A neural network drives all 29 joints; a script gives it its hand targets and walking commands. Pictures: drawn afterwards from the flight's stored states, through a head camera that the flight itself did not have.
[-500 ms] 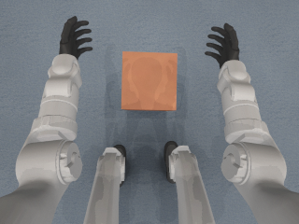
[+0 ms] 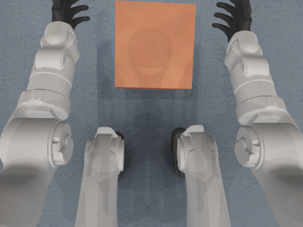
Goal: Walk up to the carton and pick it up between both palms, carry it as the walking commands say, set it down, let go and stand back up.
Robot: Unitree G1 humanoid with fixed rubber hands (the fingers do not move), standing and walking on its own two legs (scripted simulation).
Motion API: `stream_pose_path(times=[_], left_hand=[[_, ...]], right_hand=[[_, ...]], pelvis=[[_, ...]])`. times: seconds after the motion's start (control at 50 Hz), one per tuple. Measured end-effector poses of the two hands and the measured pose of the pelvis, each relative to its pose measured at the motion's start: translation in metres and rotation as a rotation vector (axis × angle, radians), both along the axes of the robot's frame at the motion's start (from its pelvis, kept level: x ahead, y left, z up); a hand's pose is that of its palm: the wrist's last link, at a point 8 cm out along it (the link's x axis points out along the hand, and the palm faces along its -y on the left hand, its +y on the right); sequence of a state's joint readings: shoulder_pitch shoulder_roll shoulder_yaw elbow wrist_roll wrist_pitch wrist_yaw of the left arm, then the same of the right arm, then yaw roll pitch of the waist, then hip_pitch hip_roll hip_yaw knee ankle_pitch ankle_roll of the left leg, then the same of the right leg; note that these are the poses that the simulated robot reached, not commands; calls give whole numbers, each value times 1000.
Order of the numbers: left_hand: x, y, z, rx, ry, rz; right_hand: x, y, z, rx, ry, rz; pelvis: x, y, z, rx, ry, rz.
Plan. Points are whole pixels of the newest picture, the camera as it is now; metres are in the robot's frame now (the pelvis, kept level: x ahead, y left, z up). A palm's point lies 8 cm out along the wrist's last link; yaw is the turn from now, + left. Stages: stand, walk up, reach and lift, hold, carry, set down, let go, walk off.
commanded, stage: reach and lift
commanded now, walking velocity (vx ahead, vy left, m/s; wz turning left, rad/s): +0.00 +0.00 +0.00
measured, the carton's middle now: (152, 55) +0.51 -0.02 -0.33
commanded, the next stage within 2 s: none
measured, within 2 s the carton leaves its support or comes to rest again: leaves its support in 1.96 s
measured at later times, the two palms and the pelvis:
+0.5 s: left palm (86, 44) +0.53 +0.17 -0.27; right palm (212, 48) +0.52 -0.19 -0.27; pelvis -0.01 +0.00 -0.08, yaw +0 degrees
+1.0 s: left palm (90, 42) +0.53 +0.16 -0.26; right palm (208, 45) +0.52 -0.17 -0.26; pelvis -0.01 +0.00 -0.08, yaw +0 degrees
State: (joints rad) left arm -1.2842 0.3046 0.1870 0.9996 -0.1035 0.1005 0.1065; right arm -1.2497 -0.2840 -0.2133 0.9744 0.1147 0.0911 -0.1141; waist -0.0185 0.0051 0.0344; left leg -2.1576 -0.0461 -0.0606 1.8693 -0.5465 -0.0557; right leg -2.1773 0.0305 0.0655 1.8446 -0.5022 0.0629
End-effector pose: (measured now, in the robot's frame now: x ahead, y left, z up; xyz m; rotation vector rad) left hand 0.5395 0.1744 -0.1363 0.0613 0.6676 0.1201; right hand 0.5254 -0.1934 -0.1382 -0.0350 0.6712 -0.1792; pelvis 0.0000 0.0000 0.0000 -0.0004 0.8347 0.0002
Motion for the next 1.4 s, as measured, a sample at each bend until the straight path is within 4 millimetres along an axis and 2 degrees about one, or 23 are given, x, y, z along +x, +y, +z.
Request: stream_pose_path(times=[0.34,0.46,0.62,0.84,1.08,1.22,1.4], left_hand=[[-9,-3,-101,1,51,-9],[-10,-3,-127,-8,55,-10],[-6,-2,-128,-3,42,-16],[-5,-8,-123,-15,47,-24],[-5,-25,-125,-29,44,-45],[-5,-43,-125,-40,39,-67],[-5,-44,-124,-30,44,-52]], right_hand=[[-6,4,-100,7,52,8],[-7,6,-127,5,63,13],[0,5,-124,6,40,12],[-3,7,-121,15,51,17],[0,27,-123,35,46,43],[0,29,-122,21,46,37],[0,31,-122,22,54,29]], pelvis=[[-10,-3,-64,0,-85,-3],[-12,-3,-79,-3,-137,6],[-9,-1,-86,-9,-159,8],[-12,0,-85,-8,-152,6],[-15,-2,-83,-6,-156,9],[-15,-2,-81,-7,-160,6],[-14,-3,-80,-5,-164,4]])
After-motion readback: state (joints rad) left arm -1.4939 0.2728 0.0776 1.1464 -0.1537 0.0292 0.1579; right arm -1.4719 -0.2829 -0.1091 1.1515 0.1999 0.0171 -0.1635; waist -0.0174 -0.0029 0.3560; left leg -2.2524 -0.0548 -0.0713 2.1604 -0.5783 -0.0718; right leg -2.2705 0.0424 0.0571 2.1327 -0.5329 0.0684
